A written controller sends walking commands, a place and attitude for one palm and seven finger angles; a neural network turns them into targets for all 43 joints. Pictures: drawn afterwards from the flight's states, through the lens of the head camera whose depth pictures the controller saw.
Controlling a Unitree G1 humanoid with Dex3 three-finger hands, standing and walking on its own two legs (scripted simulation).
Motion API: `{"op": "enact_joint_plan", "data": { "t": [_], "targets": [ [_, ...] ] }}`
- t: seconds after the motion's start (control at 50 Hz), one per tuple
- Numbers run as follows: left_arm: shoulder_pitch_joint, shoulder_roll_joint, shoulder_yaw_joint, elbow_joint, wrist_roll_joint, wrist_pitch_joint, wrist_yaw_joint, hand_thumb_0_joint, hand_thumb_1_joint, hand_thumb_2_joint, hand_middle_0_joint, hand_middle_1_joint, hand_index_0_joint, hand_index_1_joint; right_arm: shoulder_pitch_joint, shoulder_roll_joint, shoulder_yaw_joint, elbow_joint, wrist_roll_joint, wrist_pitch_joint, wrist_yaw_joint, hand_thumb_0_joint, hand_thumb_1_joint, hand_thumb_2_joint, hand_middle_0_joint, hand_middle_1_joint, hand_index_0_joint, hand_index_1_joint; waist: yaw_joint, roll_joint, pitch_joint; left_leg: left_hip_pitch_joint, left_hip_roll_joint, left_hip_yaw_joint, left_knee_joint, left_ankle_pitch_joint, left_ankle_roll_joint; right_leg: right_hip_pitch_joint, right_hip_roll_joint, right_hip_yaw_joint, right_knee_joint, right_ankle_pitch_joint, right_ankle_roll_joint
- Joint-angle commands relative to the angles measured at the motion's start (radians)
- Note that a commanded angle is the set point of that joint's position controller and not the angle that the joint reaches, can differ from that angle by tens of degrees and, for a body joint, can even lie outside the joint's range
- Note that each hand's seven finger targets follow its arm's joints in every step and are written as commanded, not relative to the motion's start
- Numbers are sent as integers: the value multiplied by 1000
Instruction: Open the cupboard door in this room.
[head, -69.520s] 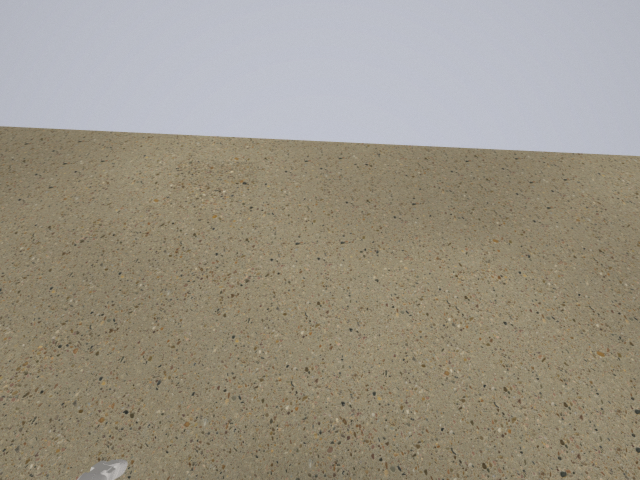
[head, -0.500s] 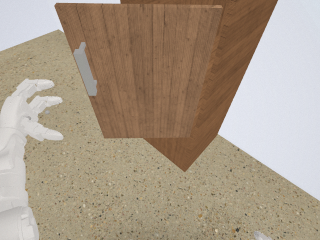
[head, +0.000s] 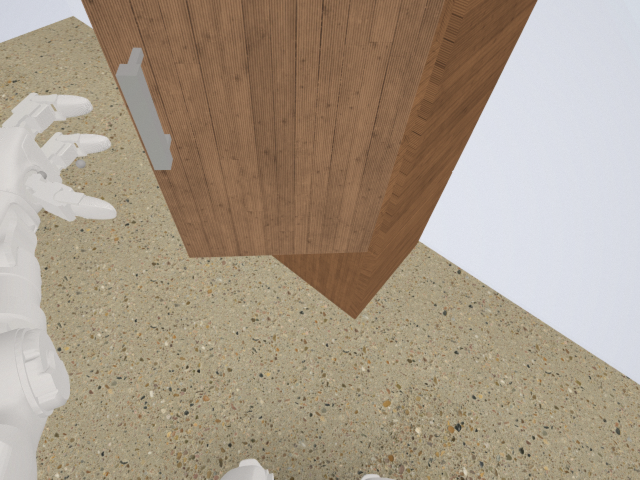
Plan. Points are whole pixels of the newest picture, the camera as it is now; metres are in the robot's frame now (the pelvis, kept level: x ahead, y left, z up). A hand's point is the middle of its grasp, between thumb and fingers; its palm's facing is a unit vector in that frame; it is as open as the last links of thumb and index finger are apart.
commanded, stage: move the hooked fingers beside the handle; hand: left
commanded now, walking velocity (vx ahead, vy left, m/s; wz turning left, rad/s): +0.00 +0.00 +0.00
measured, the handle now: (150, 112) +0.57 +0.22 +0.11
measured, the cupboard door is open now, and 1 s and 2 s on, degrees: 44 44 43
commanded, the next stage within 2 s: slide the fingers in behind the handle in 1.22 s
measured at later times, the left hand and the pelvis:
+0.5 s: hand (100, 125) +0.52 +0.27 +0.13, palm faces +0.06 -1.00 -0.01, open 14.0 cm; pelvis +0.01 -0.01 -0.01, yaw -1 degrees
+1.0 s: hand (84, 138) +0.50 +0.28 +0.12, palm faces +0.05 -1.00 +0.01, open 14.0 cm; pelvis +0.02 +0.00 -0.01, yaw -1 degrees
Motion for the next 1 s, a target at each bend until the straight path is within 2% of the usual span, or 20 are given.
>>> {"op": "enact_joint_plan", "data": {
  "t": [0.0,0.06,0.12,0.2,0.26,0.32,0.4,0.42,0.48,0.52,0.6,0.64,0.68,0.74,0.78,0.82,0.84,0.88,0.94,0.98],
  "targets": [
    [-442,319,42,-188,-9,-62,14,0,-500,300,-300,-1200,-300,-1200,113,-182,-69,-82,-7,0,-9,0,-900,-900,200,300,200,300,-10,116,-381,407,1,-126,-70,271,-11,-70,38,32,-76,227,-9],
    [-479,365,75,-181,-7,-74,24,0,-500,300,-300,-1200,-300,-1200,128,-186,-70,-78,-9,14,-10,0,-900,-900,200,300,200,300,-13,110,-382,381,0,-118,-57,275,-6,-60,41,37,-71,239,-10],
    [-524,379,60,-156,16,-73,24,0,-500,300,-300,-1200,-300,-1200,142,-188,-69,-69,-10,28,-10,0,-900,-900,200,300,200,300,-31,152,-387,383,2,-119,-49,270,-8,-92,41,40,-67,233,-5],
    [-553,413,70,-108,29,-71,23,0,-500,300,-300,-1200,-300,-1200,164,-191,-67,-63,-12,46,-11,0,-900,-900,200,300,200,300,-44,146,-397,368,4,-118,-35,278,-6,-99,44,42,-64,242,-3],
    [-561,422,77,-124,30,-77,18,0,-500,300,-300,-1200,-300,-1200,187,-192,-69,-65,-17,57,-9,0,-900,-900,200,300,200,300,-40,157,-449,392,5,-121,-18,338,-7,-90,49,41,-51,280,-8],
    [-572,427,66,-43,37,-51,12,0,-500,300,-300,-1200,-300,-1200,196,-196,-65,-57,-13,72,-9,0,-900,-900,200,300,200,300,-64,125,-377,330,7,-114,-15,293,-1,-118,49,44,-62,262,1],
    [-616,524,105,-16,63,-35,16,0,-500,300,-300,-1200,-300,-1200,216,-202,-60,-64,-15,87,-14,0,-900,-900,200,300,200,300,-68,132,-409,280,0,-102,6,294,7,-89,47,60,-55,294,7],
    [-618,517,89,-14,71,-35,15,0,-500,300,-300,-1200,-300,-1200,219,-198,-58,-67,-14,91,-13,0,-900,-900,200,300,200,300,-72,154,-400,276,1,-101,8,291,6,-96,47,59,-54,290,7],
    [-584,514,107,-55,63,-59,8,0,-500,300,-300,-1200,-300,-1200,232,-196,-64,-76,-21,100,-7,0,-900,-900,200,300,200,300,-54,183,-484,346,6,-108,21,379,-3,-90,54,50,-33,338,2],
    [-544,528,132,-64,52,-58,-5,0,-500,300,-300,-1200,-300,-1200,234,-198,-70,-79,-21,106,-3,0,-900,-900,200,300,200,300,-44,165,-506,343,6,-98,29,402,1,-64,56,52,-31,377,5],
    [-493,539,149,-80,45,-41,-26,0,-500,300,-300,-1200,-300,-1200,227,-195,-72,-95,-18,123,2,0,-900,-900,200,300,200,300,-26,169,-487,319,-1,-87,28,424,5,-34,58,51,-29,421,6],
    [-490,524,143,-110,39,-41,-25,0,-500,300,-300,-1200,-300,-1200,220,-193,-75,-102,-15,129,5,0,-900,-900,200,300,200,300,-32,158,-470,315,-2,-82,26,411,9,-35,59,52,-36,423,8],
    [-509,510,136,-137,31,-54,-23,0,-500,300,-300,-1200,-300,-1200,216,-192,-75,-98,-14,131,6,0,-900,-900,200,300,200,300,-39,199,-473,359,2,-89,31,440,4,-72,64,48,-32,412,3],
    [-512,487,128,-145,18,-65,-25,0,-500,300,-300,-1200,-300,-1200,208,-191,-77,-93,-13,129,7,0,-900,-900,200,300,200,300,-46,181,-466,363,2,-92,28,404,5,-74,65,49,-40,386,4],
    [-523,489,132,-161,12,-73,-31,0,-500,300,-300,-1200,-300,-1200,204,-191,-78,-85,-14,127,6,0,-900,-900,200,300,200,300,-43,219,-490,401,3,-96,36,441,2,-83,65,48,-34,400,-1],
    [-477,474,123,-109,13,-58,-35,0,-500,300,-300,-1200,-300,-1200,199,-189,-76,-85,-11,128,5,0,-900,-900,200,300,200,300,-40,174,-450,362,1,-96,33,424,4,-78,63,46,-37,396,1],
    [-493,429,80,-111,12,-50,-39,0,-500,300,-300,-1200,-300,-1200,192,-185,-72,-85,-8,130,6,0,-900,-900,200,300,200,300,-54,183,-423,360,2,-93,27,404,5,-98,62,43,-42,381,3],
    [-515,417,70,-126,8,-51,-40,0,-500,300,-300,-1200,-300,-1200,189,-187,-72,-85,-10,130,4,0,-900,-900,200,300,200,300,-52,202,-433,391,4,-104,27,421,-1,-119,62,38,-38,363,-2],
    [-502,430,85,-92,7,-46,-31,0,-500,300,-300,-1200,-300,-1200,182,-189,-70,-90,-10,127,2,0,-900,-900,200,300,200,300,-49,161,-413,352,3,-107,23,363,0,-115,60,38,-40,327,-1],
    [-552,418,68,-110,8,-57,-22,0,-500,300,-300,-1200,-300,-1200,179,-188,-67,-89,-11,124,0,0,-900,-900,200,300,200,300,-60,167,-419,365,5,-111,24,375,0,-125,59,39,-36,331,0]
  ]
}}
